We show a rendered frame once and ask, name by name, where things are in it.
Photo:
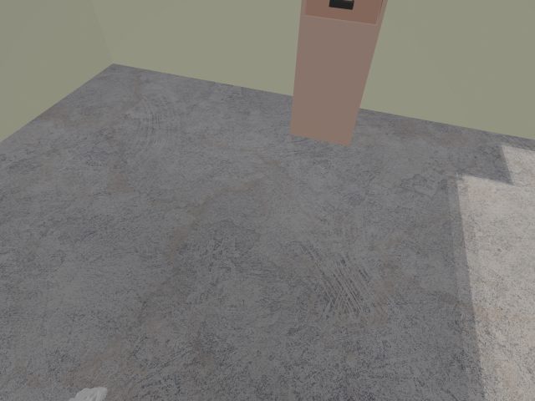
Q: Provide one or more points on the cabinet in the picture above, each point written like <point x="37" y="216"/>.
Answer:
<point x="332" y="67"/>

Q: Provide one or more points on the drawer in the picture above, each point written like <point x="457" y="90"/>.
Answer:
<point x="364" y="11"/>

